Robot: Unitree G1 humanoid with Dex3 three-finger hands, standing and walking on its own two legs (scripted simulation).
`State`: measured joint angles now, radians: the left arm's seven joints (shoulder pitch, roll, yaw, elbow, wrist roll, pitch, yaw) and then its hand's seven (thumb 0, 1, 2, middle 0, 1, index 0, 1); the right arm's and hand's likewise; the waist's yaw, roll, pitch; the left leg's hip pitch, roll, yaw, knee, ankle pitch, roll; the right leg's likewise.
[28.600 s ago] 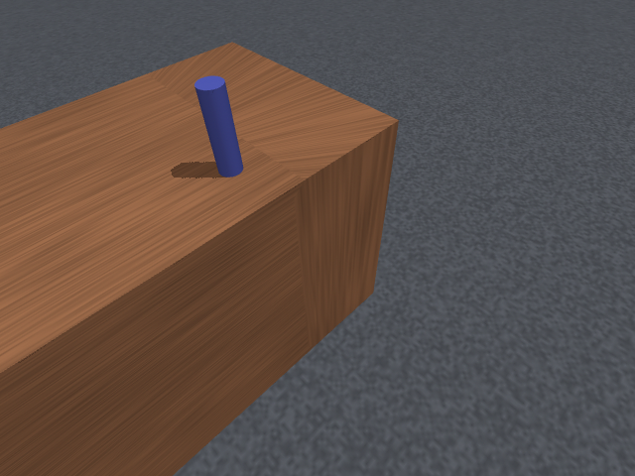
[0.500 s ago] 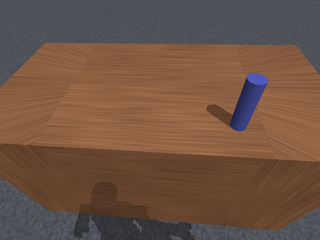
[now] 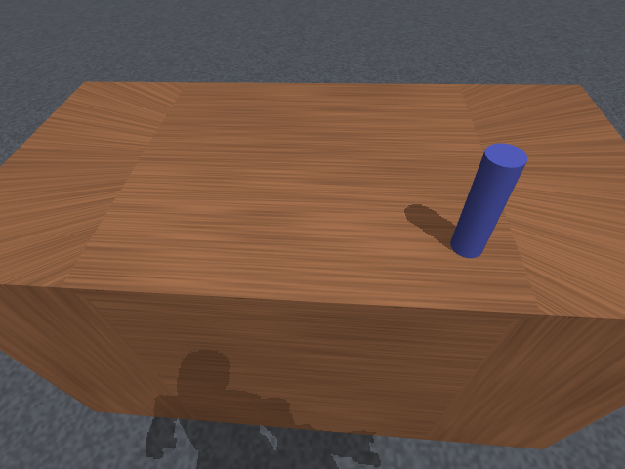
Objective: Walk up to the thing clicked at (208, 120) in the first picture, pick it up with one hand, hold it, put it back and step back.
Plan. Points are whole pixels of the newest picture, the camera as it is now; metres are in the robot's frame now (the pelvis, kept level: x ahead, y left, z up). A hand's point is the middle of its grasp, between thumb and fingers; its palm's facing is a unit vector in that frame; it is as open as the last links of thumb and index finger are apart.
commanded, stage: stand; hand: right
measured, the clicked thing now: (483, 206) +0.47 -0.23 +0.06
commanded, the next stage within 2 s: step back in 1.20 s
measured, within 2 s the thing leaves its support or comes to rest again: neither
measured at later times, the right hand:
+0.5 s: hand out of the picture +0.07 -0.25 -0.16, palm faces -0.04 +0.94 -0.34, open 7.4 cm
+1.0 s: hand out of the picture +0.06 -0.25 -0.16, palm faces -0.03 +0.94 -0.34, open 7.4 cm
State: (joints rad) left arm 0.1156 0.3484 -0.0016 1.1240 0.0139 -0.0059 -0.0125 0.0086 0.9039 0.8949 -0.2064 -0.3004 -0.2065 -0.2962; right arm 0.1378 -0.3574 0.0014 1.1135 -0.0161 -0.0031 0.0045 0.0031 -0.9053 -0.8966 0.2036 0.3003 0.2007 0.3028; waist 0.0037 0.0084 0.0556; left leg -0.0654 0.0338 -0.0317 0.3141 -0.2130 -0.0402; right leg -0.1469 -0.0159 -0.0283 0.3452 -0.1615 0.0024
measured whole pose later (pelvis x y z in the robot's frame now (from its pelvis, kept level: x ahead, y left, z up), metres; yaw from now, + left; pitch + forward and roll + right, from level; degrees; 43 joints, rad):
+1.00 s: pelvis +0.00 +0.00 +0.00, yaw +0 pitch -2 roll +0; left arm 0.12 0.35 0.00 1.12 0.01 -0.01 -0.01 0.01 0.90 0.89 -0.21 -0.30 -0.21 -0.30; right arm 0.14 -0.36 0.00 1.11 -0.02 0.00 0.01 0.00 -0.91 -0.90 0.20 0.30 0.20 0.30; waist 0.00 0.01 0.06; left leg -0.06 0.03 -0.03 0.31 -0.21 -0.04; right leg -0.14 -0.02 -0.03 0.34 -0.16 0.00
